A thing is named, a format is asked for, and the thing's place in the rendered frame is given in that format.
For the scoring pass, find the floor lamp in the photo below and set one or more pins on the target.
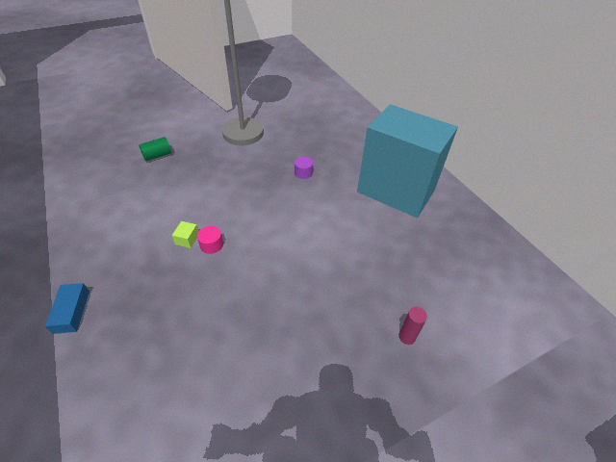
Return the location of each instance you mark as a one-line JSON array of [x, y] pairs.
[[241, 130]]

